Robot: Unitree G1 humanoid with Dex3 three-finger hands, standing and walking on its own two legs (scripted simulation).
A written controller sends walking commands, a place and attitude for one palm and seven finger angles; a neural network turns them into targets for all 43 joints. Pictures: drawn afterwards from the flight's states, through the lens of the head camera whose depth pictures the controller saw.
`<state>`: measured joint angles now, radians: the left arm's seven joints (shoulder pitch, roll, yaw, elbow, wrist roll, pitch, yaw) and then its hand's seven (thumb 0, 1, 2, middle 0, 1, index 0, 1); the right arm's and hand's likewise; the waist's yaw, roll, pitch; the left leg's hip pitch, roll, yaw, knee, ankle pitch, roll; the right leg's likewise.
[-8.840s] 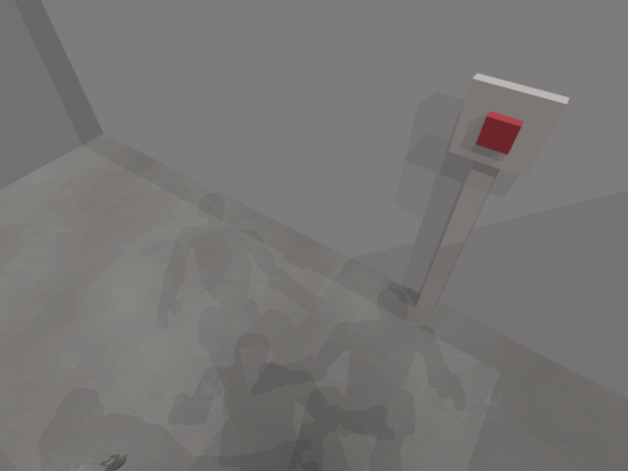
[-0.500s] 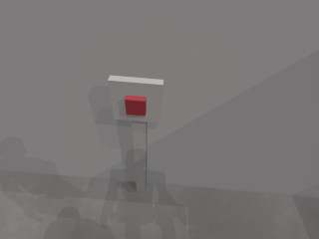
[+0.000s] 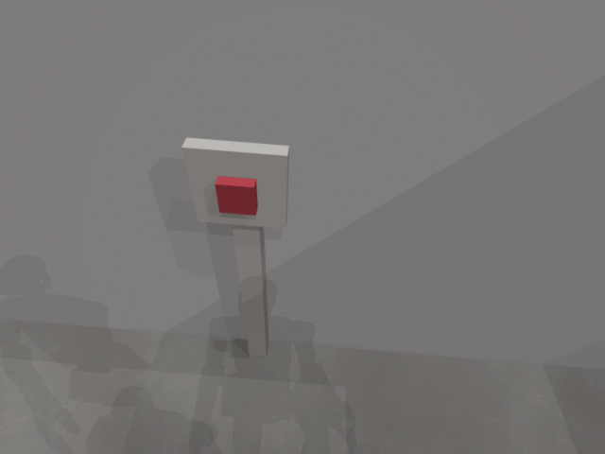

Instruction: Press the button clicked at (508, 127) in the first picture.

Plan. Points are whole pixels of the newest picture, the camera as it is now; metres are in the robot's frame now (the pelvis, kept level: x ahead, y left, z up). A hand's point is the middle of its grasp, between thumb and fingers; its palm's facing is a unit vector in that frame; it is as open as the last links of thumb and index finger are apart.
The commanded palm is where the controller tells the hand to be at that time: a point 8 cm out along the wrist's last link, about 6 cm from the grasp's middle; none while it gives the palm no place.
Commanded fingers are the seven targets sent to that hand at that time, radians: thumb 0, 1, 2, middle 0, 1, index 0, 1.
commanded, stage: shuffle to correct the standing spot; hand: left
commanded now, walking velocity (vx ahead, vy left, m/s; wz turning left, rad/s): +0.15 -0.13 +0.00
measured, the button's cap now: (237, 194) +0.54 +0.16 +0.02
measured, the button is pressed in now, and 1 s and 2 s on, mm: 0 0 0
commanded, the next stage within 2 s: come to a stop and stand still in 0.04 s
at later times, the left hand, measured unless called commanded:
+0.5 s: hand out of the picture +0.02 +0.13 -0.18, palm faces +0.04 -0.99 -0.17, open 7.3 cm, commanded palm none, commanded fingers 0.00 0.90 0.90 -0.20 -0.30 -0.20 -0.30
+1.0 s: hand out of the picture +0.00 +0.11 -0.18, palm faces +0.04 -0.99 -0.14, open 7.4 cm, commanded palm none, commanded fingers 0.00 0.90 0.90 -0.20 -0.30 -0.20 -0.30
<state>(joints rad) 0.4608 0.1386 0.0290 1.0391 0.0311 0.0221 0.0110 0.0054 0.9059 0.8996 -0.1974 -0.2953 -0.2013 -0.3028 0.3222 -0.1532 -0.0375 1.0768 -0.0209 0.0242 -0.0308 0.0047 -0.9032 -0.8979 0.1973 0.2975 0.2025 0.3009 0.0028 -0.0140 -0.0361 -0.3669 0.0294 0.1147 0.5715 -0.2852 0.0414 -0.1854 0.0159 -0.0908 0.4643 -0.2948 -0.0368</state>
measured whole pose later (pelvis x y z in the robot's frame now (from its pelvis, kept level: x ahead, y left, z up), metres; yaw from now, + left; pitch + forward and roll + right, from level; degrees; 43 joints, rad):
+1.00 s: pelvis +0.02 -0.04 +0.00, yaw +1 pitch -1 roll -1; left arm 0.35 0.10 -0.01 1.09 0.02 -0.01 0.03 0.01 0.91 0.90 -0.20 -0.30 -0.20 -0.30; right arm 0.32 -0.14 -0.02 1.06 -0.02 0.01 -0.01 0.01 -0.91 -0.90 0.19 0.30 0.20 0.30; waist -0.02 0.02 0.01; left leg -0.30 0.06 0.09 0.58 -0.27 0.01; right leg -0.26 -0.04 -0.10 0.53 -0.26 0.00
